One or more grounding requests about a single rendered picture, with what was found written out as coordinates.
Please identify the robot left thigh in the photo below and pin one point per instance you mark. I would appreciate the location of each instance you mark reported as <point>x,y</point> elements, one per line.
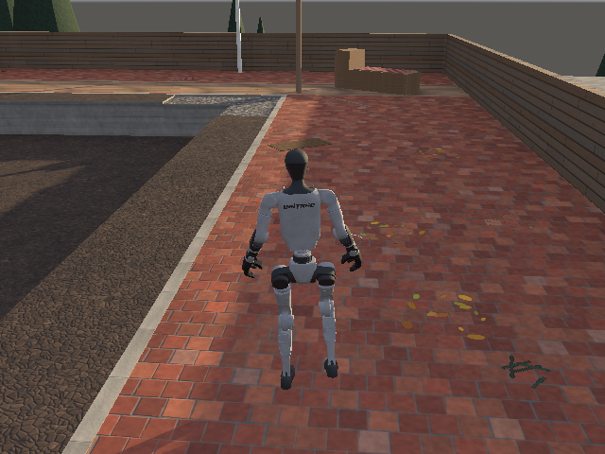
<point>280,279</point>

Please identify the robot left hand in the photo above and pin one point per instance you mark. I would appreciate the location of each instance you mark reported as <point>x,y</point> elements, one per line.
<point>246,267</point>

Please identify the robot left foot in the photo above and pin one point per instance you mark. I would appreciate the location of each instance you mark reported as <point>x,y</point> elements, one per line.
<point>287,380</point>

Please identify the robot left upper arm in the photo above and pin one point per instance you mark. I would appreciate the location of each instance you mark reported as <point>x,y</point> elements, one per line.
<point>269,201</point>

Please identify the right robot forearm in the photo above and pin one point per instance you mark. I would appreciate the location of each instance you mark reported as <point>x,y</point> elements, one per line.
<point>349,244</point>

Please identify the robot right hand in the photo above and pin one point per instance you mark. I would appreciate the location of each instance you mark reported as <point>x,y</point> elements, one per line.
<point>357,259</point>

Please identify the left robot forearm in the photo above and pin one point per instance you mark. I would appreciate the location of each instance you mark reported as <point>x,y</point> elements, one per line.
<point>253,249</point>

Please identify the robot right upper arm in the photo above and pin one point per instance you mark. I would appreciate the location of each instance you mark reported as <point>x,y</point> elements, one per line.
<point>329,198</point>

